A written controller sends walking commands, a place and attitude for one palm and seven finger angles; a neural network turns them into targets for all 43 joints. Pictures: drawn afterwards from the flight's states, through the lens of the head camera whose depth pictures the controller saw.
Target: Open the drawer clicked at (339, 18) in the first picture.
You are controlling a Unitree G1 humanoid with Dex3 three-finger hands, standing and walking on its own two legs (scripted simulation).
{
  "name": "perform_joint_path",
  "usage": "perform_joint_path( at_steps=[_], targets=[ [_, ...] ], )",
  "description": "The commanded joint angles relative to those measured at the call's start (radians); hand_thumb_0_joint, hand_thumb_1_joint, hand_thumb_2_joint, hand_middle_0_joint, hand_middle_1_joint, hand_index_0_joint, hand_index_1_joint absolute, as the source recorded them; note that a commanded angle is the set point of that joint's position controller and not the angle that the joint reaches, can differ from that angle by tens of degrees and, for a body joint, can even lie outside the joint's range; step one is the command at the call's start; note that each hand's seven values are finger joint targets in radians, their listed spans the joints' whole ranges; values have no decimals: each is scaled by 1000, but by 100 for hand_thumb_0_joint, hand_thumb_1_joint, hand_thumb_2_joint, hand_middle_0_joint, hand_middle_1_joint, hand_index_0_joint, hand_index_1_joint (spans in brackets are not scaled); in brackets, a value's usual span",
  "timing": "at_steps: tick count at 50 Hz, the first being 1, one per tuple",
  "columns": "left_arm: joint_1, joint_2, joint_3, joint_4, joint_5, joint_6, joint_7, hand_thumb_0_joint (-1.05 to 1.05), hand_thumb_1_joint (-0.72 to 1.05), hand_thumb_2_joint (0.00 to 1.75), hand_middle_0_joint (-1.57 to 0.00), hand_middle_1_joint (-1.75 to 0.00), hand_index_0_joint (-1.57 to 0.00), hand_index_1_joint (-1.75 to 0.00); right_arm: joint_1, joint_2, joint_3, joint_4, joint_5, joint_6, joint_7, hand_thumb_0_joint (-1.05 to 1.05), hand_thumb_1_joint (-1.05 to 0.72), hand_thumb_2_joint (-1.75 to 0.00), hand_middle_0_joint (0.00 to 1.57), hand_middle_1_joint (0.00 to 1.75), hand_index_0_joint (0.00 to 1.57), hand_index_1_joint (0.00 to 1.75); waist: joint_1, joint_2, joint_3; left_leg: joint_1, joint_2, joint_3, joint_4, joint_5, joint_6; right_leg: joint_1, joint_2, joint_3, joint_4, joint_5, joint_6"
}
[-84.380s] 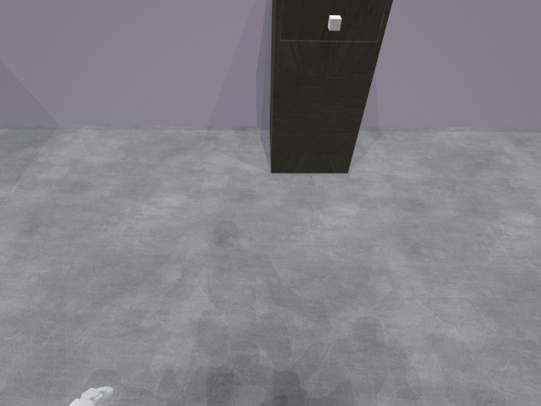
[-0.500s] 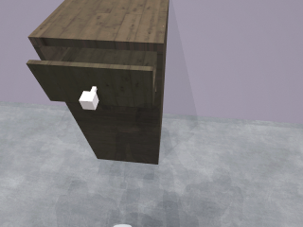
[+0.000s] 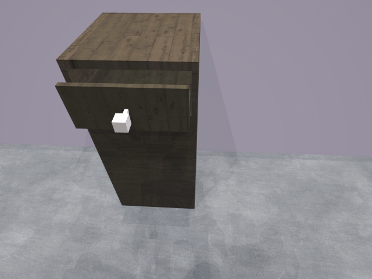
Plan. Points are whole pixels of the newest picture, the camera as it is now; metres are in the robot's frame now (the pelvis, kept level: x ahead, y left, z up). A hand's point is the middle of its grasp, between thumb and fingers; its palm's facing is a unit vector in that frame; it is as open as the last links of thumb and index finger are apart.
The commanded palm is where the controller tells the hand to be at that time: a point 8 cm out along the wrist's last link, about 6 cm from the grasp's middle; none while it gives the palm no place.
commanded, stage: come to a stop and stand still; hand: left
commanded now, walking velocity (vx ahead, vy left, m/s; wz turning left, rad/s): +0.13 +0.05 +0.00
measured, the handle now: (123, 118) +0.54 +0.23 +0.04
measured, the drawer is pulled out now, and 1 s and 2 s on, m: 0.09 0.09 0.09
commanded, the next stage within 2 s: look again from close up in 1.00 s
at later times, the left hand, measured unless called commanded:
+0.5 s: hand out of the picture +0.02 +0.22 -0.19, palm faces +0.05 -0.99 -0.15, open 7.4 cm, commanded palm none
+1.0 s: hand out of the picture +0.07 +0.27 -0.19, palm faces -0.02 -0.99 -0.16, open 7.4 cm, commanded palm none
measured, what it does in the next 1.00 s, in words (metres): steps to the left: left foot, then right foot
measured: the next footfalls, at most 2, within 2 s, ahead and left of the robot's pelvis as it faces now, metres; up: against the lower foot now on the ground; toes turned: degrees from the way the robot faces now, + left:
left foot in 0.28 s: +0.05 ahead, +0.15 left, +0.00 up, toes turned -4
right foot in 0.64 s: +0.07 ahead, -0.06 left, +0.00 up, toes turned -2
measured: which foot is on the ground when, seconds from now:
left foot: up 0.00-0.26, down 0.28-1.00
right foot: down 0.00-0.44, up 0.46-0.62, down 0.64-1.00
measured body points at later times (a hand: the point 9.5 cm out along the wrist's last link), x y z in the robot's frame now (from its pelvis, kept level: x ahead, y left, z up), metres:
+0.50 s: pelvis +0.05 +0.07 -0.01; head +0.05 +0.09 +0.44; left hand +0.02 +0.27 -0.17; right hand +0.09 -0.17 -0.15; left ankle +0.04 +0.13 -0.74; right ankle -0.05 -0.07 -0.71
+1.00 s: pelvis +0.06 +0.11 +0.00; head +0.08 +0.13 +0.45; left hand +0.07 +0.33 -0.17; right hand +0.03 -0.12 -0.15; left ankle +0.04 +0.14 -0.74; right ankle +0.03 -0.06 -0.74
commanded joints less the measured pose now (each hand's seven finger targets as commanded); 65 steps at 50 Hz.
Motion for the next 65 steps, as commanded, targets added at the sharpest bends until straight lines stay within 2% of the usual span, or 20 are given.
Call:
perform_joint_path(
  at_steps=[1,3,9,12,13,14,15,17,19,21,22,23,26,29,34,36,42,46,56,65],
  targets=[
    [35,108,23,-27,-14,-57,18,0,90,90,-20,-30,-20,-30,-24,-75,-10,-46,6,-40,11,0,-90,-90,20,30,20,30,-22,-111,238,-184,51,-56,277,28,-7,-90,-250,254,-340,38,-92],
    [59,95,18,-15,-11,-69,15,0,90,90,-20,-30,-20,-30,1,-60,-6,-34,11,-43,8,0,-90,-90,20,30,20,30,-23,-94,236,-179,66,-51,287,49,-15,-69,-244,192,-307,178,-98],
    [133,108,26,40,-2,-67,15,0,90,90,-20,-30,-20,-30,-40,-24,9,-42,17,-55,-7,0,-90,-90,20,30,20,30,19,-83,156,-44,73,-22,62,-19,-21,-6,-272,183,-203,406,-126],
    [127,85,22,61,-6,-53,15,0,90,90,-20,-30,-20,-30,70,-14,22,13,16,-80,-22,0,-90,-90,20,30,20,30,-11,-68,82,219,44,-20,-173,171,-12,-65,-172,114,-25,410,-55],
    [228,83,2,75,-4,-87,63,0,90,90,-20,-30,-20,-30,-96,-45,35,-58,15,-82,-23,0,-90,-90,20,30,20,30,54,-19,117,166,61,-59,99,210,-4,-134,-176,246,-108,877,44],
    [157,131,10,34,2,-95,55,0,90,90,-20,-30,-20,-30,-11,-13,27,-90,22,-71,-16,0,-90,-90,20,30,20,30,-36,-109,102,49,53,-51,118,-12,19,-61,-214,195,-70,888,34],
    [165,104,18,27,2,-98,51,0,90,90,-20,-30,-20,-30,1,-11,29,-89,18,-62,-19,0,-90,-90,20,30,20,30,-4,-78,73,34,50,-34,115,-61,27,-24,-225,209,-52,902,12],
    [152,122,20,29,6,-107,56,0,90,90,-20,-30,-20,-30,75,-26,25,-64,13,-81,-22,0,-90,-90,20,30,20,30,-45,-68,-28,93,42,-17,-12,47,34,92,-193,121,95,1190,-22],
    [146,121,18,19,-10,-93,56,0,90,90,-20,-30,-20,-30,123,-71,22,-39,17,-96,-30,0,-90,-90,20,30,20,30,-45,18,-106,244,100,-73,-26,530,63,43,-135,64,222,948,20],
    [138,67,3,17,-16,-71,56,0,90,90,-20,-30,-20,-30,142,-117,19,-24,21,-93,-44,0,-90,-90,20,30,20,30,-31,169,-77,357,226,-218,-47,929,150,-130,-44,11,266,234,50],
    [103,53,-1,6,-20,-57,53,0,90,90,-20,-30,-20,-30,124,-123,19,-24,21,-87,-49,0,-90,-90,20,30,20,30,-23,178,-7,331,280,-256,-127,974,181,-208,-26,16,307,-137,54],
    [69,42,-1,-15,-15,-45,50,0,90,90,-20,-30,-20,-30,107,-120,21,-33,16,-84,-48,0,-90,-90,20,30,20,30,-18,143,60,264,282,-246,-168,933,188,-238,-36,29,330,-225,54],
    [59,41,2,-28,-10,-28,44,0,90,90,-20,-30,-20,-30,52,-100,32,-54,11,-84,-44,0,-90,-90,20,30,20,30,18,121,104,162,237,-209,-217,740,168,-199,-56,21,287,-150,54],
    [66,63,7,-31,-6,-15,36,0,90,90,-20,-30,-20,-30,2,-104,34,-82,17,-79,-40,0,-90,-90,20,30,20,30,37,36,50,72,196,-201,-229,331,132,-73,-56,15,122,35,55],
    [-21,117,2,-80,0,-3,28,0,90,90,-20,-30,-20,-30,8,-105,35,-87,9,-68,-28,0,-90,-90,20,30,20,30,7,15,150,13,152,-250,-359,-154,62,-142,-73,63,50,28,31],
    [-49,110,0,-92,3,-2,28,0,90,90,-20,-30,-20,-30,35,-119,30,-81,10,-69,-32,0,-90,-90,20,30,20,30,1,-61,181,29,174,-273,-369,-55,68,-162,-63,54,56,70,40],
    [-14,115,-2,-81,-11,-5,33,0,90,90,-20,-30,-20,-30,98,-118,41,-49,15,-86,-47,0,-90,-90,20,30,20,30,-1,77,27,283,186,-230,-316,451,31,-183,-68,53,79,64,49],
    [-9,111,-5,-60,-17,-4,36,0,90,90,-20,-30,-20,-30,120,-105,46,-25,20,-88,-55,0,-90,-90,20,30,20,30,-4,36,11,350,193,-201,-270,669,40,-177,-75,56,69,52,54],
    [25,81,-13,0,-16,-5,35,0,90,90,-20,-30,-20,-30,125,-77,49,35,23,-80,-51,0,-90,-90,20,30,20,30,1,6,102,219,157,-182,-311,291,44,-115,-97,74,0,133,46],
    [47,63,-15,26,-13,-15,33,0,90,90,-20,-30,-20,-30,123,-56,48,50,23,-84,-47,0,-90,-90,20,30,20,30,1,-4,99,203,140,-158,-306,208,56,-109,-107,85,-18,172,44]
  ],
)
